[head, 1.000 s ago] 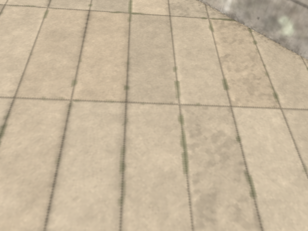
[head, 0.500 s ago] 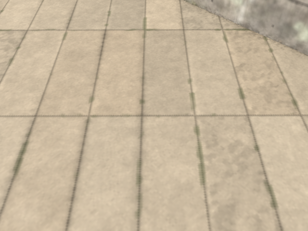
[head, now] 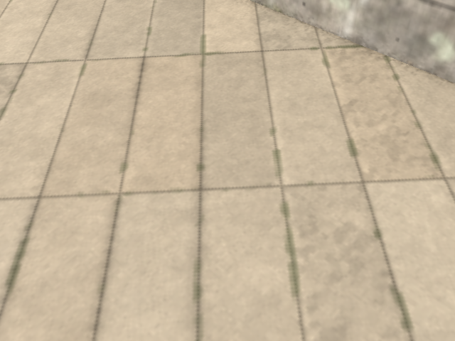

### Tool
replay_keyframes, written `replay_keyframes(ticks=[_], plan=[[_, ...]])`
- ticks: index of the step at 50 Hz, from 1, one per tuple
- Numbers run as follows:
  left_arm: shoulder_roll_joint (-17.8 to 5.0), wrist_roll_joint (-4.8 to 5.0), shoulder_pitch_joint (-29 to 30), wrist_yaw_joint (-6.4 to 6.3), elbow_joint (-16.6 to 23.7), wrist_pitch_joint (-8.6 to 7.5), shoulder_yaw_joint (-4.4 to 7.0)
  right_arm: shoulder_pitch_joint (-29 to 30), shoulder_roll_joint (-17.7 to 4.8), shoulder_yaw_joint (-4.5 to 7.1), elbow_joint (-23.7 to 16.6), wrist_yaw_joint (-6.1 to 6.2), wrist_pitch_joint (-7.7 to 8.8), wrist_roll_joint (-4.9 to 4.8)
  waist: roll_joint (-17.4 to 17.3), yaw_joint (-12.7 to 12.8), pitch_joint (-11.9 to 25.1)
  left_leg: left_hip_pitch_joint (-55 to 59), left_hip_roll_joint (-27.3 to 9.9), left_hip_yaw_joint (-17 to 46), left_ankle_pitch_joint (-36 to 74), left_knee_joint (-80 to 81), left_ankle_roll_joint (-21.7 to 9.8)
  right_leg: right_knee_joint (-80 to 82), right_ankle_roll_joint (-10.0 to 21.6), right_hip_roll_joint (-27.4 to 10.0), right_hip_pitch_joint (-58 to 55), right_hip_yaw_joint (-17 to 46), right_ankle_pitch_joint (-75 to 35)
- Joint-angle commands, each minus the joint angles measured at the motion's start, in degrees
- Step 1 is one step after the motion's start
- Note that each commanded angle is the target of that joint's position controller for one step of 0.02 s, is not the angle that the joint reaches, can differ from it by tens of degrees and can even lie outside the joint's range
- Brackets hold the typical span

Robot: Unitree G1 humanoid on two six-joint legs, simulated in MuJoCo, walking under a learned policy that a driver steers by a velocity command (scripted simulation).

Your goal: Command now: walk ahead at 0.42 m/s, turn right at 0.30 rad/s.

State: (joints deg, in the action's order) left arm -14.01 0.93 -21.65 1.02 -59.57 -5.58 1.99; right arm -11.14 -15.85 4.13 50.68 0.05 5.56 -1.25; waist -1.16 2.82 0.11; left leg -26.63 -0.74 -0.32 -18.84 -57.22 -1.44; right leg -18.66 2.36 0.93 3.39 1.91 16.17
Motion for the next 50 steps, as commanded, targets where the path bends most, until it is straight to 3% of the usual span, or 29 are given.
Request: replay_keyframes(ticks=[1,4,6,8,10,11,12,13,14,15,16,17,18,19,23,28,33,35,36,37,38,39,40,41,42,43,44,47,50], plan=[[-7.2,-0.16,-2.5,-0.90,2.8,0.59,1.02,8.9,-2.7,0.39,-6.4,-1.11,1.64,0.57,6.6,0.6,-4.9,-18.3,-2.5,0.7,5.7,7.6,1.7,9.7,10.4,-13.4,-9.1,15.4,-14.4],[-10.1,-0.38,-2.5,-2.22,4.2,1.25,1.74,15.7,-0.6,-0.82,-8.8,-1.68,1.42,0.30,7.2,1.7,-6.5,-7.5,0.4,-1.3,14.0,21.1,3.4,10.7,9.1,-10.5,1.5,11.3,-13.6],[-11.2,0.10,-3.9,-2.45,4.5,1.28,2.25,17.9,-1.9,-0.79,-10.1,-1.96,1.29,-0.16,8.4,1.8,-6.9,-1.8,1.2,-1.1,17.6,24.7,3.5,10.9,8.6,-11.4,5.2,12.2,-13.0],[-11.3,0.74,-3.0,-2.77,5.2,1.10,2.73,16.7,-4.5,-0.22,-10.6,-1.80,1.36,-0.56,9.2,-0.4,-6.4,2.2,0.6,1.7,20.3,27.6,3.0,9.6,6.9,-12.9,4.8,13.9,-13.7],[-11.8,0.80,-1.8,-2.73,6.1,1.34,3.29,12.4,-7.3,0.80,-9.9,-1.26,1.44,-0.44,9.3,-3.4,-4.0,8.1,0.9,1.8,17.4,28.4,1.5,4.0,5.1,-13.2,3.2,13.5,-22.7],[-11.1,0.47,-1.5,-2.61,6.7,1.53,3.20,6.3,-9.0,1.80,-8.3,-0.69,1.41,-0.33,8.6,-6.4,0.0,16.2,1.7,1.0,15.3,28.9,0.2,-3.5,3.7,-10.8,3.8,11.9,-29.7],[-9.7,-0.21,-0.9,-2.42,8.0,1.77,2.78,-2.8,-11.1,2.82,-6.5,-0.08,1.38,-0.16,7.2,-10.8,6.6,29.0,-1.8,3.7,13.1,28.2,-1.9,-16.3,1.8,-7.3,9.1,10.1,-27.5],[-4.0,-2.44,-3.1,-2.37,9.9,1.87,1.24,-11.7,-15.5,3.53,-5.7,0.49,0.81,0.66,-4.2,-12.0,17.4,43.7,-14.2,17.2,4.0,27.9,-4.8,-34.8,0.1,-1.9,17.8,6.4,-6.4],[0.7,1.06,-11.0,-2.31,11.7,0.95,0.21,-10.8,-16.8,3.15,-5.1,-0.59,0.62,2.02,-25.0,-6.1,22.3,50.5,-25.3,47.2,-10.7,41.8,-12.7,-51.0,-0.8,3.4,33.5,6.0,19.6],[-7.0,2.54,-7.2,-2.53,10.7,0.92,1.87,-6.3,-9.6,1.48,-6.1,-0.85,0.93,1.41,-14.5,-6.5,12.6,42.1,-22.4,43.8,-17.6,45.0,-10.6,-57.2,-0.5,-1.4,38.0,7.6,15.6],[-9.0,2.55,-1.9,-2.50,12.0,1.13,2.56,-2.4,-6.6,0.70,-6.4,-0.79,1.05,0.72,-8.7,-6.3,5.2,34.1,-20.6,32.6,-12.6,44.5,-8.5,-56.8,0.2,-3.9,39.2,5.5,9.8],[-8.1,1.75,-0.2,-2.66,11.8,1.46,2.61,0.6,-5.7,0.43,-6.2,-0.95,1.16,1.02,-3.1,-4.8,2.4,26.9,-17.9,24.3,-2.6,44.6,-7.7,-54.9,0.1,-6.5,35.8,5.0,5.3],[-7.3,1.01,0.4,-2.51,12.1,1.77,2.95,2.2,-4.6,0.28,-5.7,-1.01,1.18,1.66,-3.5,-3.7,0.7,22.4,-15.7,18.5,3.0,45.5,-7.4,-52.1,0.1,-8.0,33.8,5.2,2.9],[-6.3,1.07,0.0,-2.10,12.5,2.33,3.07,2.9,-4.4,0.24,-5.1,-0.87,1.31,2.22,-5.5,-2.4,0.4,19.6,-14.6,14.4,5.5,47.0,-7.4,-50.6,0.0,-9.3,31.2,5.2,1.7],[-4.6,0.62,5.0,-1.50,16.7,3.85,2.81,2.6,-6.2,1.06,-3.5,-0.33,2.20,1.60,-2.7,-1.9,-2.4,17.5,-15.9,6.9,11.7,51.4,-10.3,-44.9,-1.3,-10.7,35.4,4.4,-2.0],[-4.3,0.31,12.8,0.48,20.3,3.17,1.95,1.2,-9.1,1.86,-2.9,0.32,1.38,1.47,-0.7,-4.1,-3.9,19.4,-14.2,-4.0,17.8,51.6,-9.0,-28.8,-1.8,-9.6,34.6,0.7,-15.5],[-5.3,0.35,20.1,2.09,24.8,3.35,1.79,-3.6,-11.9,2.75,-1.8,0.35,-0.47,0.01,-0.6,-6.3,-5.6,27.8,-16.2,-8.4,21.6,47.8,-6.7,-19.7,0.7,-7.4,34.3,-3.6,-12.2],[-7.3,0.22,18.1,2.24,25.7,3.60,2.75,-3.5,-13.5,3.21,-2.0,0.41,-1.43,-0.41,-2.3,-4.2,-3.0,30.6,-16.3,-10.4,38.4,40.2,-5.4,-18.5,2.9,-3.9,29.1,-6.7,-6.4],[-9.1,0.32,12.6,2.13,24.7,3.73,3.91,-3.0,-14.0,3.31,-2.2,0.48,-2.03,-0.58,-2.7,-0.8,0.6,30.1,-15.4,-12.0,48.0,31.2,-4.4,-17.3,4.4,-0.9,21.4,-8.7,-5.2],[-12.4,0.60,2.7,1.55,22.1,3.97,5.94,-3.0,-12.7,2.77,-2.5,0.65,-2.42,-0.44,-1.6,4.3,5.8,25.1,-13.1,-13.8,50.4,18.0,-2.5,-14.9,6.5,2.4,7.3,-9.4,-7.5],[-18.2,0.99,-6.2,0.18,20.3,4.69,8.05,-4.8,-9.0,1.25,-3.8,0.67,-2.09,1.58,7.1,6.7,11.4,9.9,-10.3,-14.3,29.3,-1.6,0.6,-13.9,10.3,-6.1,-10.0,5.1,-7.5],[-23.2,0.86,-2.6,0.36,21.9,3.99,8.05,-8.8,-2.0,-1.00,-7.2,-0.07,-0.24,2.62,18.8,-0.9,17.6,-12.4,1.7,-4.6,-16.0,-18.9,3.3,-3.7,20.7,-18.5,-23.7,39.9,7.6],[-17.4,0.44,-3.5,1.04,23.5,2.89,6.39,-1.3,-8.2,0.02,-7.8,-0.66,1.67,-0.02,9.6,4.1,19.4,-18.2,0.4,5.3,-14.5,-23.4,1.9,3.1,19.7,-20.3,-24.1,45.1,11.0],[-14.7,-0.11,-1.8,1.23,22.8,2.03,5.50,2.4,-9.7,0.51,-9.2,-0.93,2.58,-1.60,7.6,3.6,11.3,-22.4,-1.7,4.6,-8.6,-21.8,0.4,3.3,17.2,-19.1,-18.8,37.2,6.0],[-13.2,-0.03,1.6,1.14,23.3,1.66,4.99,2.4,-8.9,0.19,-8.7,-0.49,3.02,-0.58,3.0,1.2,7.4,-19.7,-4.3,4.8,-3.7,-17.0,-0.2,2.6,15.5,-16.6,-10.8,30.3,-0.7],[-11.5,-0.39,5.5,0.92,24.1,1.68,4.48,1.7,-9.0,0.51,-7.9,-0.07,2.91,0.81,2.1,-1.3,4.8,-15.2,-6.1,5.1,-0.6,-12.1,0.1,2.7,14.1,-14.3,-3.3,24.5,-7.3],[-10.3,-1.16,7.7,0.63,25.2,1.66,3.97,0.3,-9.3,0.78,-7.6,-0.19,2.20,1.00,3.5,-3.2,4.3,-11.3,-7.2,5.6,1.4,-9.9,0.3,3.9,13.7,-12.8,1.3,21.6,-11.5],[-10.9,-0.55,7.1,-0.24,25.2,1.19,4.13,0.7,-7.5,0.63,-8.1,-0.22,0.41,2.02,2.8,-4.1,3.0,-9.1,-6.3,4.3,5.3,-3.2,2.9,6.1,14.6,-10.9,6.7,16.7,-19.8],[-12.0,-0.13,4.2,-1.46,24.2,1.39,4.53,7.2,-5.8,-0.03,-10.3,-0.15,0.15,2.30,3.1,-2.2,0.5,-11.0,-4.5,3.9,15.2,8.9,5.0,6.5,13.1,-8.6,7.6,13.3,-19.7]])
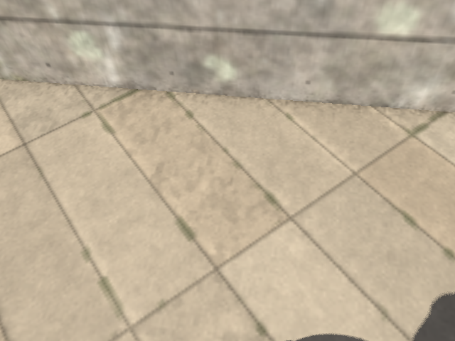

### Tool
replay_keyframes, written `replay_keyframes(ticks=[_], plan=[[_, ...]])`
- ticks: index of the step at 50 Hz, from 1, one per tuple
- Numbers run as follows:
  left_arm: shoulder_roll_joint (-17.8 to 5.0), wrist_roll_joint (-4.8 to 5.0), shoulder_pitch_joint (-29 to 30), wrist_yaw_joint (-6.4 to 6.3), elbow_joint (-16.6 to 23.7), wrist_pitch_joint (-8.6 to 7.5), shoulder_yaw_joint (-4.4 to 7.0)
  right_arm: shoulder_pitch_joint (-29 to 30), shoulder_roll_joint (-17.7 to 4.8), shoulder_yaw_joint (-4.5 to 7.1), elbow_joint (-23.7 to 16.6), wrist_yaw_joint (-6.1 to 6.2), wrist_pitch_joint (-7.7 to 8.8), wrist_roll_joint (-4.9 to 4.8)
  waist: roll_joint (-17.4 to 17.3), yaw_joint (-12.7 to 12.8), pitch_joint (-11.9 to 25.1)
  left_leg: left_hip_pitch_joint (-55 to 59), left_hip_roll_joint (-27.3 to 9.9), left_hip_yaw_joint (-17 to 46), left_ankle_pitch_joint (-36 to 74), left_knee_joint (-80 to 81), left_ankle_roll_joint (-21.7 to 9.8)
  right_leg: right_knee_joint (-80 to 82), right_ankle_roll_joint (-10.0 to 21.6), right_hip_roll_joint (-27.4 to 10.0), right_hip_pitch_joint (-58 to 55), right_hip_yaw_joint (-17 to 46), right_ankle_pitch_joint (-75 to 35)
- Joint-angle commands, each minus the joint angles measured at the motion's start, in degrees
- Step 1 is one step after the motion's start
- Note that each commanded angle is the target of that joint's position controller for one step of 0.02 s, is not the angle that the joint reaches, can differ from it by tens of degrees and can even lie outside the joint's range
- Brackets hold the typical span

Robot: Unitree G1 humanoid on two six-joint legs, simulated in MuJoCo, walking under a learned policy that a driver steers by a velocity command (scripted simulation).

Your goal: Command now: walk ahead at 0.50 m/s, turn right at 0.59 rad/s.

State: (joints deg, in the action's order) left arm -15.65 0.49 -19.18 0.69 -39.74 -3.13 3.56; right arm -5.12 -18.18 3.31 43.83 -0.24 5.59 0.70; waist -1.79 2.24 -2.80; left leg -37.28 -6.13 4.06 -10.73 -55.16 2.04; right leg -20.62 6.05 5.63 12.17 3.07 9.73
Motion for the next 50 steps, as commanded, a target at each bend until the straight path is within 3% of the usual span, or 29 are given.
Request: replay_keyframes(ticks=[1,4,8,10,11,12,13,14,15,16,17,18,21,24,29,32,33,34,35,36,37,39,40,44,50], plan=[[-10.3,0.42,1.0,-1.38,4.1,-0.89,2.99,3.1,-3.0,0.55,-4.0,-0.03,0.26,0.20,4.5,-0.9,3.0,0.7,1.9,-0.6,10.8,11.5,1.7,8.1,8.5,-12.2,-0.6,11.2,-11.5],[-10.8,0.64,-1.4,-1.70,2.9,-0.54,3.23,8.4,-2.2,0.03,-5.6,-0.79,0.81,-0.48,6.1,1.2,1.8,4.9,4.4,-1.3,17.3,21.3,1.4,7.5,6.4,-11.4,0.7,11.3,-7.0],[-10.1,1.05,-3.6,-1.96,1.5,0.17,3.24,10.3,-4.4,0.69,-7.1,-1.62,1.69,-0.99,7.2,1.5,1.6,6.4,5.5,0.5,14.8,27.0,-0.2,2.3,5.5,-13.8,-4.8,16.8,-5.5],[-10.2,0.91,-3.0,-2.25,1.4,0.74,3.39,8.2,-5.6,1.30,-6.8,-1.75,2.19,-1.11,9.0,0.2,1.9,9.2,5.8,0.5,9.3,27.8,-1.6,-0.9,4.7,-14.8,-7.0,19.5,-7.9],[-9.9,0.84,-2.3,-2.26,1.6,1.05,3.31,5.1,-6.2,1.79,-6.1,-1.62,2.48,-1.10,10.0,-1.5,3.0,13.4,6.3,-0.6,7.6,29.0,-2.6,-3.4,4.0,-14.2,-7.1,20.0,-10.7],[-8.4,0.71,-1.4,-2.11,2.1,1.13,2.71,-0.7,-7.7,2.71,-4.7,-1.26,2.79,-0.69,9.5,-4.5,6.6,22.6,5.7,-1.0,8.5,30.7,-4.4,-9.6,2.3,-11.2,-5.7,18.4,-14.6],[-5.4,-0.10,-0.8,-1.85,3.4,1.02,1.44,-9.3,-10.5,3.51,-4.1,-0.77,2.92,0.33,5.3,-8.3,15.0,38.0,-2.7,6.6,6.2,28.5,-8.0,-24.3,0.2,-7.8,1.2,14.7,-8.9],[-0.9,0.97,-9.8,-1.85,4.4,0.55,0.20,-15.0,-15.2,4.67,-2.4,-0.69,2.08,1.14,-13.2,-4.7,23.2,59.2,-16.5,32.0,3.7,30.8,-18.2,-45.0,-5.0,1.4,22.3,7.6,19.3],[-6.0,1.53,-10.7,-2.20,3.5,0.34,0.69,-14.8,-10.7,3.74,-2.3,-1.14,1.74,-0.47,-13.2,-5.2,22.3,58.9,-18.8,41.6,-1.4,35.1,-19.0,-53.7,-6.1,-1.4,30.0,9.0,25.4],[-10.0,1.34,-4.6,-2.35,3.5,0.63,1.82,-11.4,-6.6,2.57,-3.4,-0.93,1.37,-0.51,-6.8,-6.4,14.6,51.6,-16.2,32.0,5.2,35.2,-16.8,-56.5,-6.9,-3.3,31.1,9.1,21.4],[-10.5,0.50,-0.3,-2.59,4.3,1.04,2.00,-7.9,-4.8,1.74,-4.0,-0.90,0.83,0.17,-2.1,-5.7,10.2,43.5,-13.7,22.5,17.6,34.4,-15.4,-55.7,-7.6,-5.0,28.7,6.7,18.6],[-10.0,-0.33,2.0,-2.62,5.1,1.25,2.15,-5.9,-3.6,1.22,-3.7,-1.05,0.53,0.43,-1.3,-4.5,7.2,36.8,-11.7,16.6,29.3,34.3,-15.4,-53.2,-8.0,-6.0,26.7,6.0,17.6],[-4.9,0.28,0.2,-2.23,4.9,2.29,1.17,-4.1,-2.8,0.66,-1.6,-1.27,0.73,0.48,-4.7,-1.0,6.3,28.5,-7.0,6.2,39.8,36.6,-14.6,-41.5,-8.2,-7.6,19.3,3.4,16.3],[-3.0,-0.42,2.1,-2.14,5.6,2.68,0.11,-2.6,-6.1,1.41,-0.1,-0.68,-0.02,-0.22,-4.9,-0.6,8.8,26.8,-7.4,2.1,43.8,38.0,-15.7,-29.4,-8.8,-8.0,13.6,1.2,8.8],[-4.4,-0.39,8.1,-1.42,6.6,3.12,0.26,-4.0,-7.3,1.40,2.2,-0.48,-1.65,-1.41,-4.6,-2.9,9.1,27.8,-6.7,-0.1,32.2,37.4,-13.8,-16.1,-7.5,-7.0,7.0,-1.0,-1.0],[-5.0,-0.96,8.5,-1.27,6.6,2.94,0.80,-3.7,-6.3,0.69,3.2,-0.49,-2.33,-2.17,-3.8,-1.6,7.6,26.1,-5.1,0.4,19.7,33.5,-10.5,-3.9,-4.6,-5.9,-0.7,-2.1,-7.9],[-6.8,-1.36,8.6,-1.63,7.0,2.91,1.22,-5.7,-4.3,-0.06,3.8,-0.58,-2.16,-1.49,-1.3,-1.9,8.1,23.9,-2.9,-0.6,13.6,31.1,-7.4,-1.3,-3.0,-9.2,-5.7,1.6,-17.3],[-10.1,-2.02,8.2,-2.20,8.1,3.14,1.68,-8.2,-2.1,-0.98,3.5,-0.78,-1.76,0.65,5.2,-3.9,11.5,20.0,1.2,-3.7,1.0,25.5,-4.1,-4.6,0.0,-17.1,-12.6,9.1,-34.2],[-7.6,-2.23,10.0,-2.32,7.8,3.62,0.68,-13.0,0.6,-1.90,4.4,-0.75,-1.94,0.62,12.2,-6.4,14.1,18.4,3.1,-5.1,-11.6,24.5,-1.5,-5.2,6.0,-21.6,-13.0,13.5,-32.6],[-4.3,-1.78,11.8,-1.72,7.9,3.66,-0.01,-10.4,-1.0,-1.89,4.3,-0.44,-2.65,0.43,10.6,-5.0,12.8,20.7,2.5,-4.0,-9.7,26.5,-0.4,-4.5,5.7,-19.0,-9.3,13.0,-23.3],[-3.7,-1.55,13.6,-1.21,7.7,3.62,-0.10,-8.6,-2.5,-1.64,4.0,-0.33,-3.29,0.33,9.6,-5.2,10.6,21.7,2.7,-4.5,-5.9,28.5,-0.2,-4.8,2.8,-15.3,-6.5,10.0,-15.8],[-5.3,-1.43,13.8,-0.55,7.7,3.30,0.29,-7.6,-5.2,-1.04,4.7,0.02,-4.34,0.30,6.2,-3.9,6.4,21.3,2.9,-4.9,-2.2,29.2,-0.6,-6.4,-0.4,-11.3,-3.5,6.4,-14.2],[-6.1,-1.37,13.1,-0.47,7.2,3.02,0.53,-7.8,-5.3,-1.04,4.8,0.05,-4.59,0.21,5.6,-4.0,6.2,22.3,2.7,-4.7,-0.6,29.4,-0.7,-7.0,-0.8,-11.0,-3.2,6.1,-16.5],[-4.9,-1.20,12.3,-0.71,6.0,2.58,0.41,-7.5,-4.5,-1.22,5.9,0.43,-4.75,-0.31,4.5,-3.6,8.3,25.0,2.1,-4.5,4.6,28.9,-0.9,-9.4,-0.4,-10.8,-5.5,5.3,-26.7],[-4.5,-1.10,13.3,-0.59,4.0,2.81,0.73,-6.5,-4.0,-1.13,7.5,0.90,-5.99,-0.41,2.8,-3.8,7.5,26.9,2.1,-4.7,3.6,29.8,-0.7,-8.7,-0.5,-10.1,-4.6,4.6,-23.5]])
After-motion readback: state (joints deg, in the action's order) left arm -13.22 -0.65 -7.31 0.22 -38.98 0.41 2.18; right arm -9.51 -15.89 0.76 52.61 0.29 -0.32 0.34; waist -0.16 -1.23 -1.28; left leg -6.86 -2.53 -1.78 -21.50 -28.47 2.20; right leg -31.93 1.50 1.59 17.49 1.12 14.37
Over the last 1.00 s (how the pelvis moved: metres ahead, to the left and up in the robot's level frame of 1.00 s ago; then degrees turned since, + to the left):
0.49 -0.13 0.00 -34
